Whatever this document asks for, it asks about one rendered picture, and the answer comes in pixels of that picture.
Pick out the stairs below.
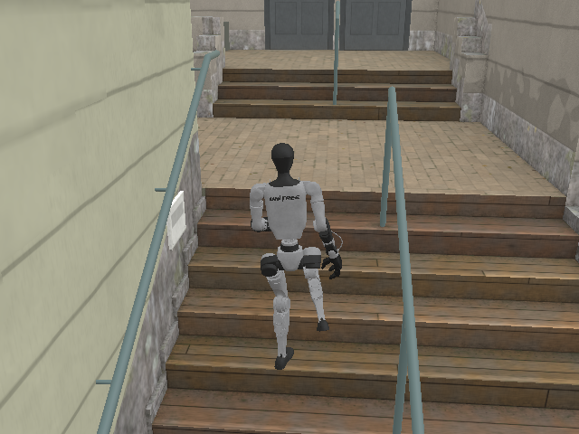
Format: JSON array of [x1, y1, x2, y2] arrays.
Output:
[[152, 188, 579, 434], [213, 69, 461, 122]]

